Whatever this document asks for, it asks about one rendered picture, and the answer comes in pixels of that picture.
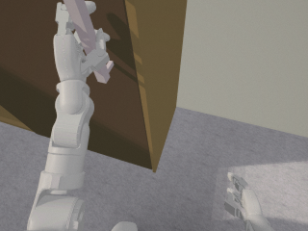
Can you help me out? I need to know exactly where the handle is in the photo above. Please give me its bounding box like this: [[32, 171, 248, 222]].
[[63, 0, 114, 84]]

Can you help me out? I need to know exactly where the right robot forearm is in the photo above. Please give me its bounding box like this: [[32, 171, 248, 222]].
[[244, 214, 274, 231]]

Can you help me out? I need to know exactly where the right robot hand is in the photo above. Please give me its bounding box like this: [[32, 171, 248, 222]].
[[224, 172, 263, 223]]

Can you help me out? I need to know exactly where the left robot hand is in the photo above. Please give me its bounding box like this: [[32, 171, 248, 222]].
[[53, 1, 111, 83]]

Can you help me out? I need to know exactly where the left robot thigh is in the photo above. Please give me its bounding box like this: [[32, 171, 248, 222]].
[[112, 221, 138, 231]]

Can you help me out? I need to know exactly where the wardrobe door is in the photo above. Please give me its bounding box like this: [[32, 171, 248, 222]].
[[0, 105, 22, 123], [0, 0, 152, 170]]

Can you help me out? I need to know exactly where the robot left upper arm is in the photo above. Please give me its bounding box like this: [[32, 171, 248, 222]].
[[24, 195, 86, 231]]

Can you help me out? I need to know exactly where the left robot forearm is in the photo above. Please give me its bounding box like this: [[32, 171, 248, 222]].
[[27, 79, 94, 231]]

